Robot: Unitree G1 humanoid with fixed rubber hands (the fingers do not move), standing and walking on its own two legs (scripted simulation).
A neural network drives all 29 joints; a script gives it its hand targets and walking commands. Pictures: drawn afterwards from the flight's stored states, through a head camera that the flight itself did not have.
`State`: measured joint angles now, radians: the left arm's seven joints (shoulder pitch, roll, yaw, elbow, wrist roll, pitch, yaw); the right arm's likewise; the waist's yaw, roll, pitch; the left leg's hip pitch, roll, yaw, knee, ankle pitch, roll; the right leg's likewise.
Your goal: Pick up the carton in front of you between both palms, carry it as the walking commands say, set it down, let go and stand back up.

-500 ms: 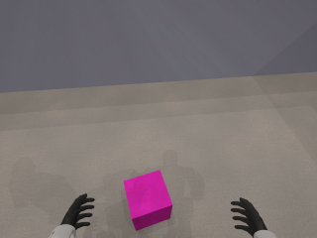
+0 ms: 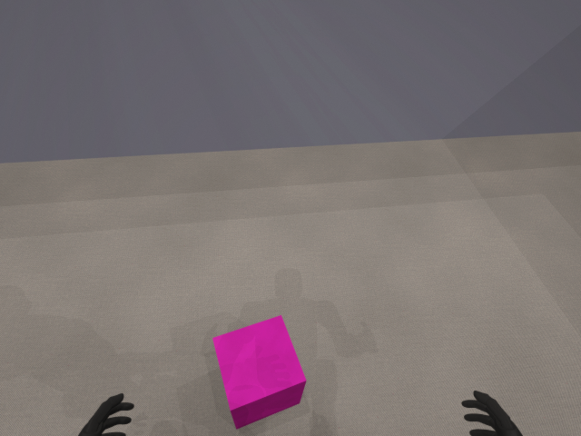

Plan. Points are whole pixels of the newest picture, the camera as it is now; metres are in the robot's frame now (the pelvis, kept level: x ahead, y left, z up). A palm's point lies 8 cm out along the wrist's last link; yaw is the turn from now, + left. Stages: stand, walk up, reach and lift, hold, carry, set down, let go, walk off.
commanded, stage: stand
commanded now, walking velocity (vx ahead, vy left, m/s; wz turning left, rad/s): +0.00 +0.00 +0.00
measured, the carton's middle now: (258, 372) +0.40 +0.07 -0.65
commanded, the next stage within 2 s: none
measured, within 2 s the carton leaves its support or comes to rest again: neither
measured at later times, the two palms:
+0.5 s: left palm out of the picture +0.09 +0.29 -0.10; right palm out of the picture +0.10 -0.30 -0.08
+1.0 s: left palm out of the picture +0.06 +0.30 -0.10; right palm out of the picture +0.08 -0.31 -0.08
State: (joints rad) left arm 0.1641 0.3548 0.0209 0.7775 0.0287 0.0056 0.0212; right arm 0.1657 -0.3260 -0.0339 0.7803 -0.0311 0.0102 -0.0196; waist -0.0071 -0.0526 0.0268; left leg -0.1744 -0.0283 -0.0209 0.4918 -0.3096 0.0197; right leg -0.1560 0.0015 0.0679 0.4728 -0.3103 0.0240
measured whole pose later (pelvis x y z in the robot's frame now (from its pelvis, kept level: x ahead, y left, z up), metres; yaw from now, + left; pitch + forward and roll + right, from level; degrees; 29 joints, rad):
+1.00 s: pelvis -0.03 -0.01 +0.01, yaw +1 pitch -3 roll +0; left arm 0.13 0.39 0.00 1.01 0.02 -0.01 0.01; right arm 0.11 -0.37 0.00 1.01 -0.02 -0.01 -0.01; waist 0.00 -0.03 0.04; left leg -0.11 -0.02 -0.03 0.37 -0.21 0.01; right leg -0.09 0.00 0.06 0.35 -0.21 0.02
